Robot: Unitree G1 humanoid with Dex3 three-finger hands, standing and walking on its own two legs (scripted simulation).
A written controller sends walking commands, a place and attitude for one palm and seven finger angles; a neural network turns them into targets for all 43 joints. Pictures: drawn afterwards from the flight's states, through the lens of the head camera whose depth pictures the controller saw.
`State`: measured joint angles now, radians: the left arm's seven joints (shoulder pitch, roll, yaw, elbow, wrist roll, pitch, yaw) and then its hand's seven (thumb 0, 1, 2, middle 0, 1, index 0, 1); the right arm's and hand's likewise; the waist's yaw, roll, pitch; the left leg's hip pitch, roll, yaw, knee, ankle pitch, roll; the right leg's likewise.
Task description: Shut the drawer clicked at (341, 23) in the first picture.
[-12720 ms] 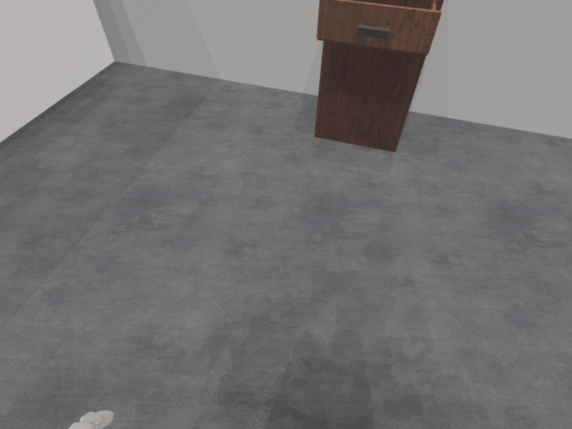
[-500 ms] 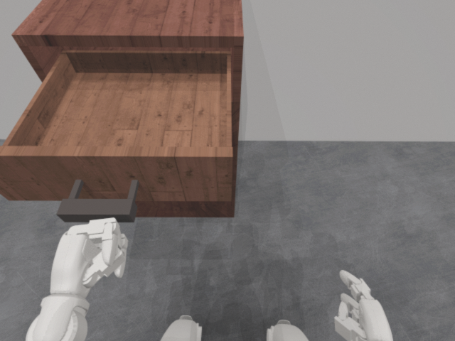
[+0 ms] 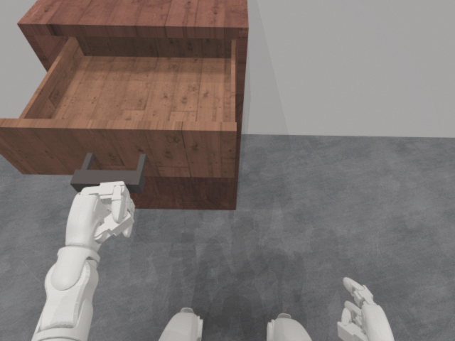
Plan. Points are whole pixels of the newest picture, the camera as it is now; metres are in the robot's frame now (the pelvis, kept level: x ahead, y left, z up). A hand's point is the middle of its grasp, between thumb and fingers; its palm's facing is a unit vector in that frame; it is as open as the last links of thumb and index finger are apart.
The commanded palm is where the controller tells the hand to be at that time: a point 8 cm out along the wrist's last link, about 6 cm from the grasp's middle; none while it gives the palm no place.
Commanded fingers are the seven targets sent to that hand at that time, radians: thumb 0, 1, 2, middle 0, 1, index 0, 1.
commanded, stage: push the drawer shut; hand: left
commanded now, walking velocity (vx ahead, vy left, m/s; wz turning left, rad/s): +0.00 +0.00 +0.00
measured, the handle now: (112, 170) +0.39 +0.23 +0.06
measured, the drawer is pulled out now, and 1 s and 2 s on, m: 0.26 0.13 0.02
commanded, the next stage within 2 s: none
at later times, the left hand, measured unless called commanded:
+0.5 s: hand (135, 181) +0.37 +0.18 +0.06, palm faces +0.02 -1.00 -0.05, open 3.0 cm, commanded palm +0.36 +0.23 +0.07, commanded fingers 0.00 0.90 0.90 -1.40 -1.60 -1.40 -1.60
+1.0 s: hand (139, 149) +0.44 +0.19 +0.06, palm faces +0.00 -1.00 -0.03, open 2.8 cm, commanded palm +0.43 +0.24 +0.07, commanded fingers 0.00 0.90 0.90 -1.40 -1.60 -1.40 -1.60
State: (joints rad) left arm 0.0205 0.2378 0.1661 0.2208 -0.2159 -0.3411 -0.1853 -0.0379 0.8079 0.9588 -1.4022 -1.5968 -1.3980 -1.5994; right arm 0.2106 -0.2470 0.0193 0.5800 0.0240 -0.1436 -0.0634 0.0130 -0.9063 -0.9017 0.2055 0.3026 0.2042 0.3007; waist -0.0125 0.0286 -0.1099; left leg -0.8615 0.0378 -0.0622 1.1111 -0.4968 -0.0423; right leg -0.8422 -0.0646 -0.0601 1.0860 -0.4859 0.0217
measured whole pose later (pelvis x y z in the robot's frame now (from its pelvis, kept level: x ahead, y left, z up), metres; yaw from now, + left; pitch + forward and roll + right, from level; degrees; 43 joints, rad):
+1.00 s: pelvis +0.00 +0.01 +0.00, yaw -2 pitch +18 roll -2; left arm -0.61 0.37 0.34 0.90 -0.16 -0.42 -0.25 -0.05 0.72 0.89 -1.40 -1.60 -1.40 -1.60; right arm 0.29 -0.26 0.02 0.64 0.01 -0.03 -0.04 0.01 -0.91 -0.90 0.21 0.30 0.20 0.30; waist -0.08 0.01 -0.10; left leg -0.95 0.05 -0.04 1.11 -0.48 -0.03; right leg -0.94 -0.05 -0.03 1.07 -0.45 0.03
